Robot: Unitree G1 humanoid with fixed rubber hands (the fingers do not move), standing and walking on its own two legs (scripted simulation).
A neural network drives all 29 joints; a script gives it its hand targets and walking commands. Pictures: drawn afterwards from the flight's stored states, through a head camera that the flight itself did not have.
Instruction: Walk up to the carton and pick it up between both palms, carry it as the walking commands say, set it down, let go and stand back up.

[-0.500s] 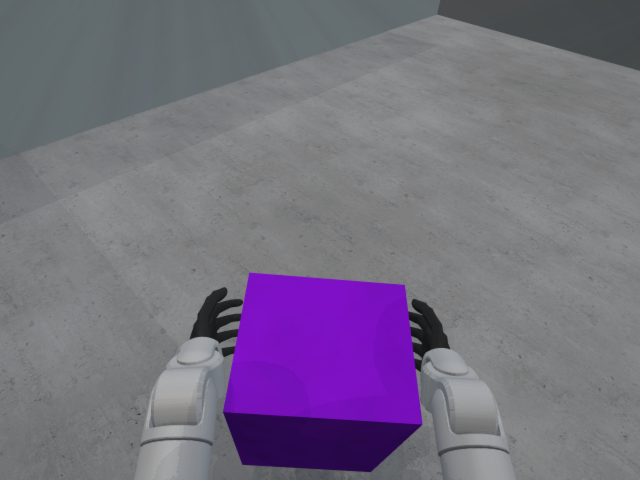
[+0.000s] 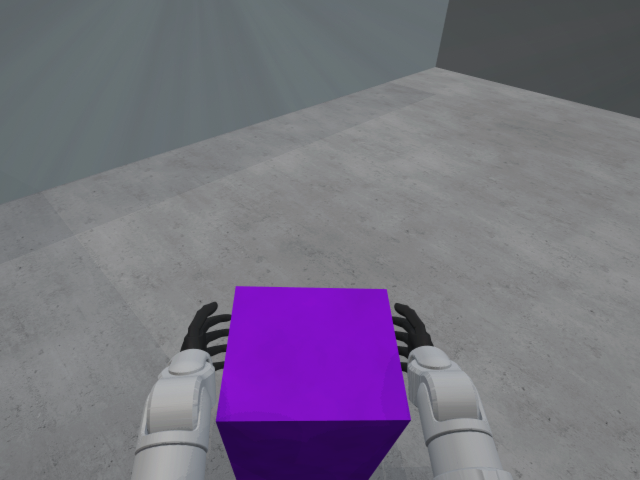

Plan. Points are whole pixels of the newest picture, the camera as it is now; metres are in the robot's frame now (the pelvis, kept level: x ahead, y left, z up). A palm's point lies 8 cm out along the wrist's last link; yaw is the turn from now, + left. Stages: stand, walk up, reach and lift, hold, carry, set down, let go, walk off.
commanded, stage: hold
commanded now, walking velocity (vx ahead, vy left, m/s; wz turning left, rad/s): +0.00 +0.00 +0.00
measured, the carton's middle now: (307, 392) +0.26 +0.01 -0.03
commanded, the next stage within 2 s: set down in 0.02 s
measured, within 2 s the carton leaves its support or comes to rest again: neither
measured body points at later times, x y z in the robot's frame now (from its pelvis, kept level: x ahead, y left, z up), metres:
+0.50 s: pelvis -0.08 +0.01 -0.02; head -0.08 -0.01 +0.43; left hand +0.28 +0.11 +0.00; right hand +0.26 -0.18 -0.01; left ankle +0.04 +0.10 -0.74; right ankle -0.02 -0.11 -0.74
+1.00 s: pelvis -0.03 -0.03 -0.05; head +0.10 -0.04 +0.39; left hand +0.32 +0.14 -0.11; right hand +0.31 -0.16 -0.12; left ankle +0.04 +0.10 -0.74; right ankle -0.02 -0.11 -0.74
